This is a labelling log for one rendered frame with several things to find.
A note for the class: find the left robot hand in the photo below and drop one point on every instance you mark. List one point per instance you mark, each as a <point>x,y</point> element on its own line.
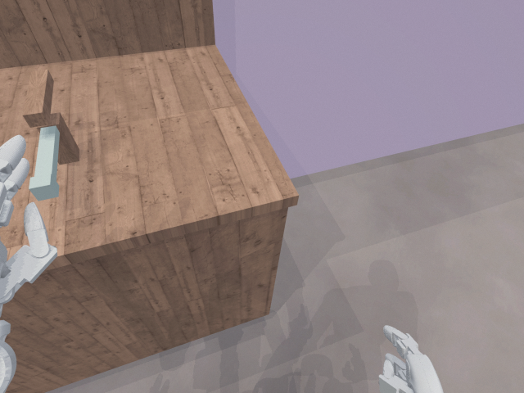
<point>28,262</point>

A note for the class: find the right robot hand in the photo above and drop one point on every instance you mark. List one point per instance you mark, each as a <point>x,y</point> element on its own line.
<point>417,375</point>

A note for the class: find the counter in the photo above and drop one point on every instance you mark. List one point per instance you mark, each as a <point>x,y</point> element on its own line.
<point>172,202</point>

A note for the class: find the left robot forearm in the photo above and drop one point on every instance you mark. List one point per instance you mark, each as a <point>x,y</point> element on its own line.
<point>7,358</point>

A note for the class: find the tap lever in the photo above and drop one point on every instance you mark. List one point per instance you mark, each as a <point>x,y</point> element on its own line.
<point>43,185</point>

